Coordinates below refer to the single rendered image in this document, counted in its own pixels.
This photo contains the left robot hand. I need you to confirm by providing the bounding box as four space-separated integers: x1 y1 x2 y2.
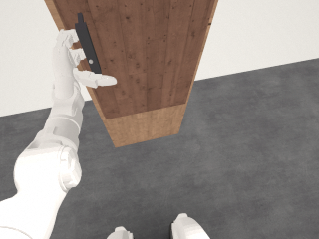
51 29 117 88

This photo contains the right robot thigh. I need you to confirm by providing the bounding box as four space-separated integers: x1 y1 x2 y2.
171 217 210 239

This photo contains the handle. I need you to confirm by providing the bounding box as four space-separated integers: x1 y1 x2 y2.
75 12 102 74

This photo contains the left robot upper arm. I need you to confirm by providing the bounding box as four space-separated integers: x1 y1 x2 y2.
0 145 82 239

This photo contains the left robot forearm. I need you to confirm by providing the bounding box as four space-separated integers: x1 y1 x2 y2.
13 76 85 190

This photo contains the robot left shin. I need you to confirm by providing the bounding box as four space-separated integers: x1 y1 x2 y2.
115 226 127 232

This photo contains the cupboard door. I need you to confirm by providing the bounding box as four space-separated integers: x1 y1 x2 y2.
53 0 215 120

